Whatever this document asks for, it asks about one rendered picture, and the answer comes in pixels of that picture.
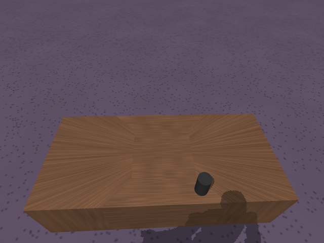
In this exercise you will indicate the can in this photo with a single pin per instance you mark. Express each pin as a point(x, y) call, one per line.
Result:
point(203, 183)

